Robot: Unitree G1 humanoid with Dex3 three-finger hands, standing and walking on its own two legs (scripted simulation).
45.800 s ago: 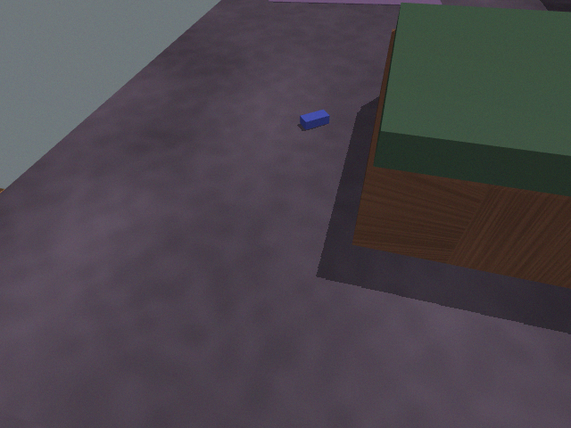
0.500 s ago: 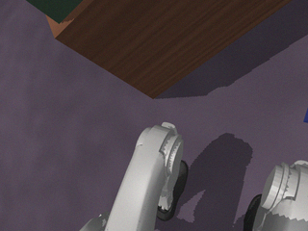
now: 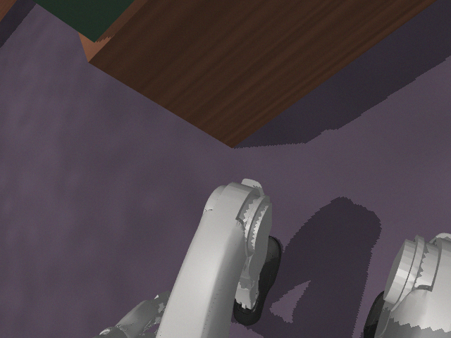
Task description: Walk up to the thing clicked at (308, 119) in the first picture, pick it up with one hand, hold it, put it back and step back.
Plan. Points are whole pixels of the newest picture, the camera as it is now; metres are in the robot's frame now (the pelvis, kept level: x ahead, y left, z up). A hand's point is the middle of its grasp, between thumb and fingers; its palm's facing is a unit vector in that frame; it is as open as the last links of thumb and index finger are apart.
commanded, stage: close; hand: right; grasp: from above
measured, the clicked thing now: out of the picture +0.44 -0.32 -0.27
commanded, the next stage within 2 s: settle in 1.54 s
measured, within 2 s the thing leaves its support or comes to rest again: leaves its support in 1.96 s
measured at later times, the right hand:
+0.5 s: hand out of the picture +0.43 -0.32 -0.24, palm faces -0.44 +0.17 -0.88, open 12.7 cm
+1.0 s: hand out of the picture +0.43 -0.32 -0.24, palm faces -0.43 +0.17 -0.89, open 11.1 cm
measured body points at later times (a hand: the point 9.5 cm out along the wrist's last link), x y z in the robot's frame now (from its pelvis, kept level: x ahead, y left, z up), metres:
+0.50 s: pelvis +0.00 +0.00 +0.00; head +0.26 -0.12 +0.34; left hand +0.04 +0.25 -0.06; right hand +0.45 -0.32 -0.19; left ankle +0.11 +0.13 -0.26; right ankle +0.06 -0.13 -0.26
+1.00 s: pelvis +0.00 +0.00 +0.00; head +0.26 -0.12 +0.34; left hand +0.05 +0.26 -0.05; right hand +0.45 -0.33 -0.19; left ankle +0.11 +0.13 -0.26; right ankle +0.06 -0.13 -0.26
